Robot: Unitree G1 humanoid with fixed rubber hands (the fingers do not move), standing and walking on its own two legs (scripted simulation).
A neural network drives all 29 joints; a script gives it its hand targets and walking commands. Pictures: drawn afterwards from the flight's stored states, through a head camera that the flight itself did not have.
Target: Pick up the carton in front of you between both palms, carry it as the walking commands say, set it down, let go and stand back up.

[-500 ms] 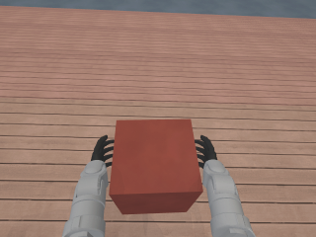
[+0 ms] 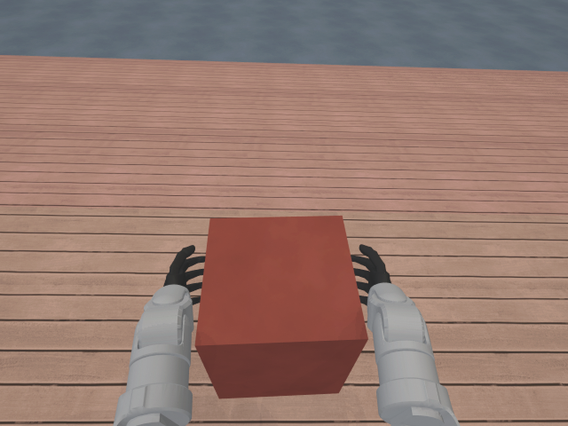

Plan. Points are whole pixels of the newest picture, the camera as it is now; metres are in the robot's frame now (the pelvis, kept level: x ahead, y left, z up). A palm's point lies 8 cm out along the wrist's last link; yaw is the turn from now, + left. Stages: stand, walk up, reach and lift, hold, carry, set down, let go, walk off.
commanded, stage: reach and lift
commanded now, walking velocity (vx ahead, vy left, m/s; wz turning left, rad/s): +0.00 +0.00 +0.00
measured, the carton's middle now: (278, 311) +0.31 +0.00 -0.05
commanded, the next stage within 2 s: hold in 0.66 s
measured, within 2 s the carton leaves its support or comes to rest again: neither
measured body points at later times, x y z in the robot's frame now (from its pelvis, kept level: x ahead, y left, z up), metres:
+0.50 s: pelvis +0.02 +0.00 +0.01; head -0.01 +0.00 +0.46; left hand +0.32 +0.15 +0.03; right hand +0.32 -0.15 +0.03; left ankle +0.03 +0.13 -0.74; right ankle +0.02 -0.13 -0.74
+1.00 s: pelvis +0.01 +0.00 +0.01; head -0.04 +0.00 +0.45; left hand +0.31 +0.15 +0.05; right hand +0.31 -0.15 +0.05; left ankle +0.03 +0.13 -0.74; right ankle +0.02 -0.13 -0.74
